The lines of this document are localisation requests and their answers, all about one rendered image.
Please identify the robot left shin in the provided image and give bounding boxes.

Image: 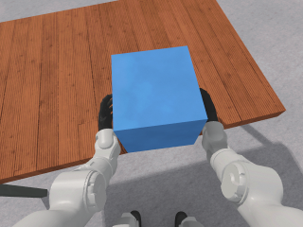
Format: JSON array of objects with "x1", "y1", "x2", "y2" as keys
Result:
[{"x1": 121, "y1": 212, "x2": 135, "y2": 218}]

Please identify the robot right forearm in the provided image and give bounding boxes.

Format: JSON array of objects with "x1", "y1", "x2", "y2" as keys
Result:
[{"x1": 202, "y1": 121, "x2": 284, "y2": 198}]

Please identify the robot left upper arm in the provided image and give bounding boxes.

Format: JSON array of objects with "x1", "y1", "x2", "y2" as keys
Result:
[{"x1": 12, "y1": 169, "x2": 107, "y2": 227}]

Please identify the robot right hand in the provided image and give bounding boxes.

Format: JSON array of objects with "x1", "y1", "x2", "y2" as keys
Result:
[{"x1": 199, "y1": 88, "x2": 219, "y2": 123}]

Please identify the robot right shin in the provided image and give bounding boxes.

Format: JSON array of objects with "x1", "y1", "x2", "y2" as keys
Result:
[{"x1": 182, "y1": 217, "x2": 197, "y2": 223}]

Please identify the carton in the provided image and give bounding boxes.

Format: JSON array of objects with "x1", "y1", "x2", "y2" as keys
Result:
[{"x1": 111, "y1": 45, "x2": 208, "y2": 153}]

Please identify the robot shin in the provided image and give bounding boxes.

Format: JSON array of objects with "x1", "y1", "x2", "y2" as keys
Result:
[
  {"x1": 121, "y1": 212, "x2": 135, "y2": 218},
  {"x1": 182, "y1": 217, "x2": 197, "y2": 223}
]

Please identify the robot right upper arm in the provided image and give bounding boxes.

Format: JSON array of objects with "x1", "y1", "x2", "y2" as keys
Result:
[{"x1": 221, "y1": 161, "x2": 303, "y2": 227}]

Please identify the table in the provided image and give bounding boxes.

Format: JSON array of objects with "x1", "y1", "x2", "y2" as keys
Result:
[{"x1": 0, "y1": 0, "x2": 286, "y2": 199}]

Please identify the robot left hand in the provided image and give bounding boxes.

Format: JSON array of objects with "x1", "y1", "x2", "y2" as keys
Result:
[{"x1": 98, "y1": 94, "x2": 113, "y2": 131}]

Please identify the robot left forearm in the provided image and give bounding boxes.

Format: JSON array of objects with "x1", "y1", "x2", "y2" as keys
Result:
[{"x1": 49, "y1": 129, "x2": 121, "y2": 207}]

